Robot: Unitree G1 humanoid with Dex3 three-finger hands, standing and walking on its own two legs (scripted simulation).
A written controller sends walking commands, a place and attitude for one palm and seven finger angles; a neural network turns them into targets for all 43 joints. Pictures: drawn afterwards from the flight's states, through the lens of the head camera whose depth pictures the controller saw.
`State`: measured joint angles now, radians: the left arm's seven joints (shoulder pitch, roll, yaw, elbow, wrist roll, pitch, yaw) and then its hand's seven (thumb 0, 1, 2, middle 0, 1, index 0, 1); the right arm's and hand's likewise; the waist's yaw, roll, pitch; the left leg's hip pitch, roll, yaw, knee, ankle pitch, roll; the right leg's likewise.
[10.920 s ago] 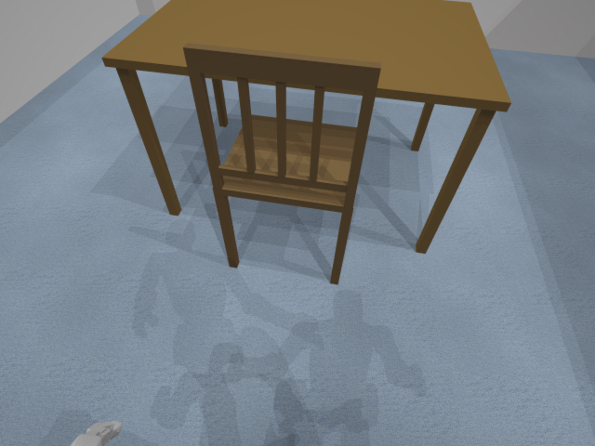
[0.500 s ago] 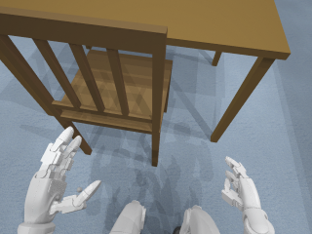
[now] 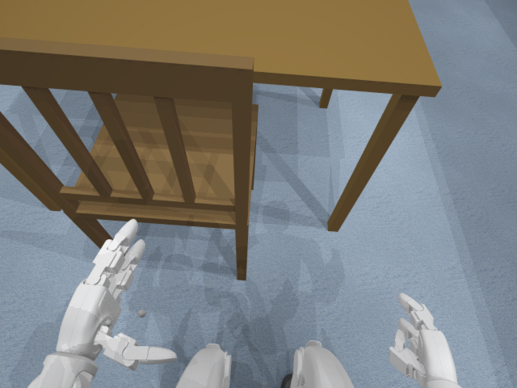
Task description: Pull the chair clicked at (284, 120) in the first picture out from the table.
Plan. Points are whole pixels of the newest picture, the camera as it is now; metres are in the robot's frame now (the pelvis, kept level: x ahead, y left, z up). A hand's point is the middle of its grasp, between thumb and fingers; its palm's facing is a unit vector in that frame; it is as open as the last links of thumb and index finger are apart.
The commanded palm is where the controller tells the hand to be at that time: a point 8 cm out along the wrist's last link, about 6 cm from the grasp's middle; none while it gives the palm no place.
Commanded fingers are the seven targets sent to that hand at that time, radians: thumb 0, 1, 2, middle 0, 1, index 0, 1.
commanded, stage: raise the hand toward the chair's back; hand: left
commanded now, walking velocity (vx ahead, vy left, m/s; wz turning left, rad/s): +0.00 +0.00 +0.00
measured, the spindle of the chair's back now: (128, 152) +0.49 +0.27 +0.01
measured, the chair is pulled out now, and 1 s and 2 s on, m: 0.00 0.00 0.00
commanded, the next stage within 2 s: aim the fingers beside a spindle in 0.94 s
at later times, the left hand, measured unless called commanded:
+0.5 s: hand (105, 263) +0.26 +0.21 +0.08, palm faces +0.04 -1.00 -0.08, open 16.9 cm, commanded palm +0.23 +0.26 +0.07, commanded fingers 0.00 -0.50 0.30 -0.06 -0.08 -0.06 -0.08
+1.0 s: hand (124, 275) +0.26 +0.19 +0.06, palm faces -0.03 -1.00 -0.05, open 16.9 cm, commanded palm +0.24 +0.25 +0.07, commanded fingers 0.00 -0.50 0.30 -0.06 -0.08 -0.06 -0.08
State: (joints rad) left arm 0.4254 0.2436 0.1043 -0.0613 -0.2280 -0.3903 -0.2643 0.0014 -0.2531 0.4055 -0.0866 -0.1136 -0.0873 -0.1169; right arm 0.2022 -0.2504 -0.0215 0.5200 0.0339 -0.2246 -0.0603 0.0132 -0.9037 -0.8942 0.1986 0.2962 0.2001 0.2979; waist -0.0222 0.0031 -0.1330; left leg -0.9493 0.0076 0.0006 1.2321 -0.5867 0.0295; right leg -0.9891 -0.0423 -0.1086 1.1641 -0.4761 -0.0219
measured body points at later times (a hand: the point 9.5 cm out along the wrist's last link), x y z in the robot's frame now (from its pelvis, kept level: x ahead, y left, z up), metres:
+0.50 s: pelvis +0.02 +0.00 +0.02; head +0.10 +0.01 +0.46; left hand +0.26 +0.27 +0.08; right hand +0.19 -0.24 -0.06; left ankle +0.01 +0.10 -0.64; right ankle +0.05 -0.11 -0.64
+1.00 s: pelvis +0.02 -0.01 +0.02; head +0.10 +0.00 +0.46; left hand +0.25 +0.24 +0.07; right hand +0.20 -0.25 -0.06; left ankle +0.01 +0.10 -0.64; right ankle +0.05 -0.12 -0.64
